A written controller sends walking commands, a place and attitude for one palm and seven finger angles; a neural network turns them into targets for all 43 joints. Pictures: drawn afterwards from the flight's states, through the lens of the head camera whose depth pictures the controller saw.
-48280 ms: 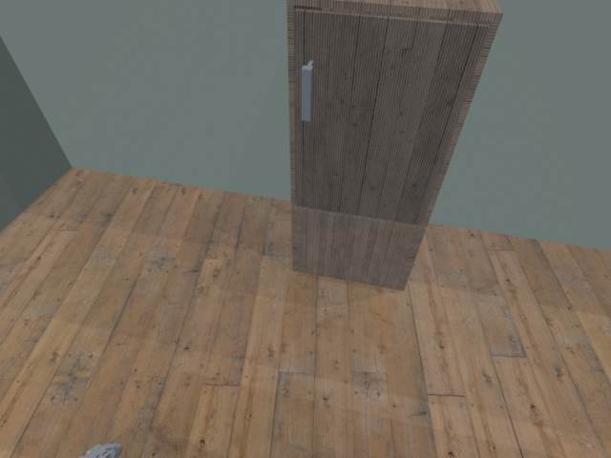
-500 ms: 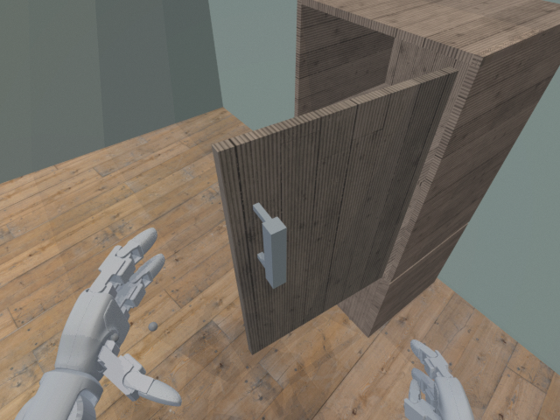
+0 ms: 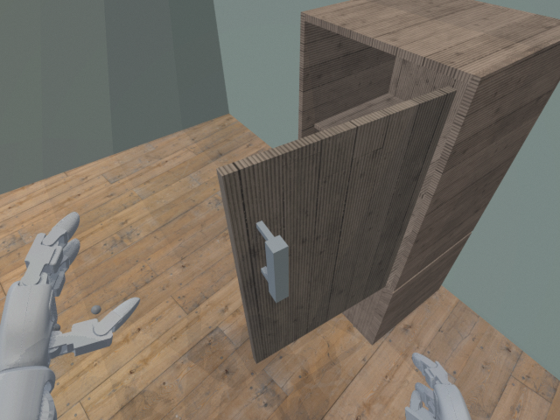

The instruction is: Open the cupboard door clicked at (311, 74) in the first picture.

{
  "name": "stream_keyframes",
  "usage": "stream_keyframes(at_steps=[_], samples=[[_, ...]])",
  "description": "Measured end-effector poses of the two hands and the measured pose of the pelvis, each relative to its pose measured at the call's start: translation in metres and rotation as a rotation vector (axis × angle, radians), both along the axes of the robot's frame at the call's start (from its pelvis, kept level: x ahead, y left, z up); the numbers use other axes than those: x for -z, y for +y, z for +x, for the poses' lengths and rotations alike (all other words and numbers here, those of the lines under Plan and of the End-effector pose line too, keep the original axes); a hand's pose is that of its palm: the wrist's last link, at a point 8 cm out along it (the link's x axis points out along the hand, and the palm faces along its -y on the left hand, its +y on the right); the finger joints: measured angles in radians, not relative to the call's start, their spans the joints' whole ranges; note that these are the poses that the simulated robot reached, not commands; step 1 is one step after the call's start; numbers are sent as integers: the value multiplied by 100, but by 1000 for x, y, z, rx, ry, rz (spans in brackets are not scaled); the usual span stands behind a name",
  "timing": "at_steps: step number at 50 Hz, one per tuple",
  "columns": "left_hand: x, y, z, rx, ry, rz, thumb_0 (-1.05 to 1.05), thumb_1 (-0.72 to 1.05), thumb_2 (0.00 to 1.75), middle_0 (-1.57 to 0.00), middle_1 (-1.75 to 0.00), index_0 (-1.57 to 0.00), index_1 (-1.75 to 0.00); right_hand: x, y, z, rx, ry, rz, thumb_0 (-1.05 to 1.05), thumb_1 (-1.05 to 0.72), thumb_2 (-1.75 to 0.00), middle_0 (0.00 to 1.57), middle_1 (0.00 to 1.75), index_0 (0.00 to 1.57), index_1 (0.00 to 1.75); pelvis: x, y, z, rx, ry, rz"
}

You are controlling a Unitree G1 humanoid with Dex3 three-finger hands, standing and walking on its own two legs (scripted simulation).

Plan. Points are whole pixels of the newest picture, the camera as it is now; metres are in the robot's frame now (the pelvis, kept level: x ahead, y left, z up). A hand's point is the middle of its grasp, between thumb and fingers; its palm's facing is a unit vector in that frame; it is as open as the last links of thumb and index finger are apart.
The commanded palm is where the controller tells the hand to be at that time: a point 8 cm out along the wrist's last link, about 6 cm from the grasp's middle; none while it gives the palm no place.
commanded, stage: draw the hand back to the body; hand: left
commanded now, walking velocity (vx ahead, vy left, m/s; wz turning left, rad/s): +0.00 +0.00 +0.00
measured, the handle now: (270, 261) +0.34 +0.06 +0.05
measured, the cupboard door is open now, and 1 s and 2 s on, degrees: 85 85 85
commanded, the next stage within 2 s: step back with the hand held close in 0.60 s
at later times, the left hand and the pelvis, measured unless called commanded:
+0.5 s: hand (87, 295) +0.20 +0.25 +0.15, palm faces +0.43 -0.81 -0.40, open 7.5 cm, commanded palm +0.15 +0.29 +0.17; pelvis +0.01 -0.01 +0.00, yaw -1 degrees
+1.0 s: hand (80, 305) +0.19 +0.25 +0.14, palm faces +0.30 -0.81 -0.51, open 7.4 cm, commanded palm +0.13 +0.30 +0.18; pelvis -0.02 +0.00 +0.00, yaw -2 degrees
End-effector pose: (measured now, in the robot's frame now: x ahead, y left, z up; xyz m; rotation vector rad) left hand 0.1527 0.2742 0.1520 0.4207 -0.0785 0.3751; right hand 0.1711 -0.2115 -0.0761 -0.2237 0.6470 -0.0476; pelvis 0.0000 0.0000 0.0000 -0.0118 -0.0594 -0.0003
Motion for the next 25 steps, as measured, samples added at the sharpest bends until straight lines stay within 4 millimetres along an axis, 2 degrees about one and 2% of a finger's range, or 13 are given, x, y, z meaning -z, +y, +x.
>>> stream_keyframes(at_steps=[15, 25], samples=[[-26, 16, 5, -71, -62, 69, 1, 72, 82, -20, -30, -20, -30, -3, -16, 14, 16, 11, -5, 1, -91, -90, 20, 30, 20, 30, -4, -9, 8, 9, -12, 1], [-13, 7, 7, -58, -20, 31, 1, 87, 88, -21, -30, -21, -30, -2, -22, 13, 25, 26, -4, 1, -91, -90, 20, 30, 20, 30, -5, -13, 9, 10, -11, 3]])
